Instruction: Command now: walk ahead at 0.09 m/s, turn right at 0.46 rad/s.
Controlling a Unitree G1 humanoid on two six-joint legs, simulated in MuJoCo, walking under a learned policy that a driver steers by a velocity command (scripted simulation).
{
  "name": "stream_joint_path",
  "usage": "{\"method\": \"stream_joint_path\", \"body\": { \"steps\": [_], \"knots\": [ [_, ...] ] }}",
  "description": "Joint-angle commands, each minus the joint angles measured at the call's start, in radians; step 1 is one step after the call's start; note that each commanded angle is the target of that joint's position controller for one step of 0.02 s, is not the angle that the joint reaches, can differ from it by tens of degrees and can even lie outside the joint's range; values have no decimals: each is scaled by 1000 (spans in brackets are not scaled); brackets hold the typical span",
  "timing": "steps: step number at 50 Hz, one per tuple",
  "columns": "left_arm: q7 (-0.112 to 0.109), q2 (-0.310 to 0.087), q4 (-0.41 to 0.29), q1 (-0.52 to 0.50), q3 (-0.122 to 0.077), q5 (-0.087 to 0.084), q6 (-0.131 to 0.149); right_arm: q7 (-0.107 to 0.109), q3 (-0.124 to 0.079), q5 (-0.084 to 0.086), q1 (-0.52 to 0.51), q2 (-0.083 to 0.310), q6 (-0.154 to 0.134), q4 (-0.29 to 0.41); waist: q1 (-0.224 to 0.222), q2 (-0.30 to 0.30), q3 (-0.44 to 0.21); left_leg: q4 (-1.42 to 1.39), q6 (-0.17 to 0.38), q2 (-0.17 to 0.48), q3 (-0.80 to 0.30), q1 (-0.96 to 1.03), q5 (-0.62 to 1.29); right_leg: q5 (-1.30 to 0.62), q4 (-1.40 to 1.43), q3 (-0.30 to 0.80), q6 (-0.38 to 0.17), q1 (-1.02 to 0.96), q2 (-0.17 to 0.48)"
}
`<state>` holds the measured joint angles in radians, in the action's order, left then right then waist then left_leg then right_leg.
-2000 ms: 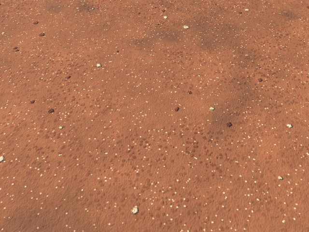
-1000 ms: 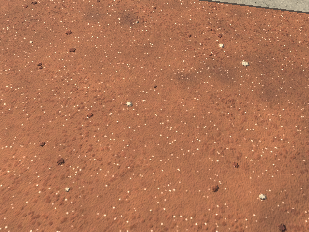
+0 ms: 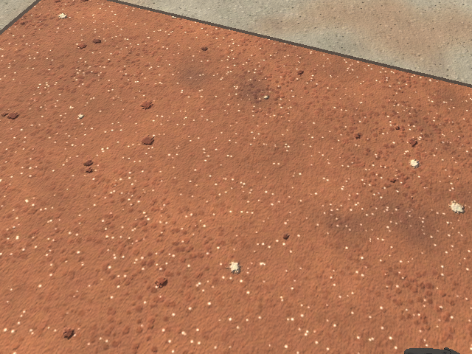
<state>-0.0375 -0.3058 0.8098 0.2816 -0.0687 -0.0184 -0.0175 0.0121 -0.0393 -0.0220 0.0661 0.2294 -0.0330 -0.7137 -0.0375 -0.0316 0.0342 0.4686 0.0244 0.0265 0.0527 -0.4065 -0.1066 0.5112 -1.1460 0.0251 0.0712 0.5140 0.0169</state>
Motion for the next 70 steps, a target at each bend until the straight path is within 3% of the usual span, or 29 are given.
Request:
{"method": "stream_joint_path", "body": {
  "steps": [1,7,11,12,13,14,15,17,20,25,32,36,37,38,39,40,43,45,48,52,53,54,55,57,59,61,68,69,70],
  "knots": [
    [-11,-47,-62,104,-23,6,-32,9,-46,-9,-24,150,-6,36,-11,190,-119,-227,215,251,-149,84,107,-91,15,-11,9,-10,45],
    [24,-55,-133,-6,-20,10,-34,23,-64,14,-22,201,8,2,15,172,-147,-218,211,298,-74,136,88,-187,292,-42,-40,-124,61],
    [45,-72,-137,28,-35,15,-40,19,-71,44,-13,214,28,-24,-13,146,-139,-106,126,283,-21,144,-25,-272,552,-101,-109,-270,11],
    [41,-99,-129,57,-47,22,-39,18,-65,45,26,182,35,-44,-15,86,-118,-4,60,237,25,89,-111,-332,649,-61,-145,-334,5],
    [23,-200,-146,69,-72,25,-37,11,-52,21,60,123,41,-43,14,-180,-81,286,-48,112,143,-98,-309,-562,793,246,-230,-416,209],
    [22,-288,-187,35,-81,44,-25,19,-54,2,-4,133,37,12,10,-313,-45,506,-94,-26,56,-310,-550,-663,846,506,-404,-385,380],
    [29,-243,-191,35,-71,62,0,24,-65,6,-70,170,36,22,-29,-198,-81,636,-75,-16,-71,-311,-524,-580,865,475,-415,-351,347],
    [25,-187,-206,-69,-57,33,24,36,-78,18,-13,178,43,-15,36,-100,-87,660,-53,10,-117,-308,-346,-480,841,342,-298,-349,246],
    [11,-137,-227,-103,-34,20,20,38,-82,11,22,174,40,-31,57,-99,-129,683,-71,-12,-115,-238,-239,-590,818,280,-275,-336,194],
    [-6,-159,-236,-58,-45,12,9,28,-65,22,-23,138,27,-12,23,-106,-133,435,-99,-34,-135,-217,-203,-544,794,321,-284,-414,175],
    [6,-177,-270,-90,-55,10,-12,0,-64,35,-5,158,6,-6,15,-136,-131,204,-87,-72,-144,-33,-264,-565,764,459,-301,-353,157],
    [2,-157,-289,-137,-51,-12,-24,-13,-77,31,97,183,-6,-28,72,-106,-152,-119,-37,-31,-137,210,-28,-508,677,460,-218,-285,75],
    [3,-109,-293,-103,-39,-3,-25,-8,-92,14,125,245,0,-24,54,38,-178,-144,31,149,-282,343,39,-258,524,366,-163,-152,-5],
    [6,-91,-316,-60,-36,-6,-17,-4,-102,-8,97,317,13,-24,-2,315,-123,-168,191,337,-513,362,249,100,345,153,-102,71,-177],
    [8,-184,-304,-61,-63,14,-6,-2,-92,-17,71,262,7,3,24,263,-112,-176,279,417,-558,298,269,129,102,144,-52,104,-102],
    [11,-216,-279,-53,-79,8,-7,5,-75,-9,21,206,6,22,11,187,-99,-161,249,350,-458,266,237,59,14,152,-38,85,-82],
    [8,-133,-246,-33,-61,11,-29,12,-56,22,-11,169,13,26,12,153,-61,-141,187,222,-282,257,235,-63,-83,132,6,95,-88],
    [9,-90,-264,-75,-42,6,-25,13,-53,16,32,169,20,12,38,165,-67,-143,197,191,-234,277,256,-86,12,98,18,68,-83],
    [13,-6,-271,-107,-2,30,-17,1,-36,18,21,143,24,0,44,212,-103,-124,180,155,-195,262,240,-75,360,36,22,-127,-14],
    [11,-67,-236,-64,-26,17,-7,-15,-47,50,78,213,27,-21,32,209,-61,-76,157,147,-267,204,240,-334,803,-30,-9,-346,-59],
    [3,-107,-241,-54,-34,21,-5,-16,-45,52,106,214,18,-24,36,182,-78,-69,110,141,-289,153,201,-427,820,30,-40,-443,-12],
    [-10,-163,-248,-12,-46,29,-7,-22,-34,30,102,185,4,-9,35,82,-138,-1,51,100,-260,84,84,-660,754,116,-78,-558,111],
    [-12,-214,-232,-33,-60,36,-15,-28,-24,31,121,138,-8,-1,76,-125,-147,59,-7,-3,-134,9,-133,-686,712,162,-167,-540,194],
    [0,-132,-246,-70,-45,44,-9,-21,-35,42,53,184,3,8,29,-158,-97,183,-48,-25,-68,-6,-237,-523,773,207,-229,-436,226],
    [-6,-132,-254,-88,-46,37,2,-12,-45,41,62,180,29,10,22,-201,-63,333,-50,-24,-56,-60,-362,-588,784,227,-259,-408,275],
    [-12,-131,-248,-84,-45,34,17,-16,-53,45,71,169,50,22,22,-166,-50,500,-53,5,-78,-121,-496,-733,782,228,-300,-405,331],
    [-6,-148,-236,-179,-57,-2,4,-49,-57,48,133,153,79,51,62,-129,-101,178,-32,-22,34,101,-204,-657,676,34,-222,-346,270],
    [-5,-136,-226,-167,-54,-8,4,-47,-64,43,172,159,80,42,76,-102,-109,73,-9,-53,43,184,-114,-563,611,-3,-183,-306,244],
    [-1,-99,-204,-103,-46,5,6,-37,-80,36,192,211,76,47,64,43,-102,-29,32,-7,-83,295,97,-368,442,-90,-103,-189,176]
  ]
}}
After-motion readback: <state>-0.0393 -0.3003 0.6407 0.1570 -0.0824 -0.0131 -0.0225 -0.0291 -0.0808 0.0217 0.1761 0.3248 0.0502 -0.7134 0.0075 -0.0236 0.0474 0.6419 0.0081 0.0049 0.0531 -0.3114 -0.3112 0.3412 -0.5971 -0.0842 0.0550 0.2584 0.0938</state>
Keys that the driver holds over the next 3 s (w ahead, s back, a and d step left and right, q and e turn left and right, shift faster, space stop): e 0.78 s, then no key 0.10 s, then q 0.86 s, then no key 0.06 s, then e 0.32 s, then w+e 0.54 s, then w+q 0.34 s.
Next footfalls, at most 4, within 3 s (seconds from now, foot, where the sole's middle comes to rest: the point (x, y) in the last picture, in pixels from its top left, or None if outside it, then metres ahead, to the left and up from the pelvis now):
0.24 right None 0.05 -0.14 -0.77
0.74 left None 0.12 0.07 -0.77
1.06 right None -0.02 -0.16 -0.77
1.40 left None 0.09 0.08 -0.77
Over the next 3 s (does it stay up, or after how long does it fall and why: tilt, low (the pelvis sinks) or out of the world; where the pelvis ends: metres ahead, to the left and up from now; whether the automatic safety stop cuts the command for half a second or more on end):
stays up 0.31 -0.24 0.00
